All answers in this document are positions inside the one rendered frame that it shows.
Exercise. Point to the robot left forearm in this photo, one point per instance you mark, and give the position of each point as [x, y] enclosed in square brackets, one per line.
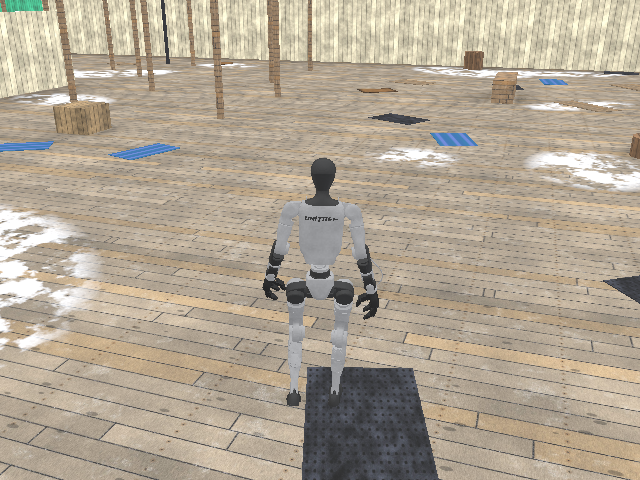
[273, 264]

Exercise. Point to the robot left shin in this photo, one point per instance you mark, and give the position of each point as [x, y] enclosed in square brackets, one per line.
[294, 360]

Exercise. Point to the robot head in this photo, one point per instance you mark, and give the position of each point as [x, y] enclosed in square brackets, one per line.
[323, 173]

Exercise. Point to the robot right forearm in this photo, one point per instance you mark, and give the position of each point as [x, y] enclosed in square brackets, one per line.
[366, 271]

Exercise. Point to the robot left upper arm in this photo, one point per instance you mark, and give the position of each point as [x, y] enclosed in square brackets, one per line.
[290, 210]

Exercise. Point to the robot right upper arm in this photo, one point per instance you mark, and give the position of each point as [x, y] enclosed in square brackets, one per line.
[353, 213]

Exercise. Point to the right robot hand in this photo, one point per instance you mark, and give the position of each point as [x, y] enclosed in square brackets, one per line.
[372, 306]

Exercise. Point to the left robot hand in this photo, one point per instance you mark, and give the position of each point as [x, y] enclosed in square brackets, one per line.
[274, 285]

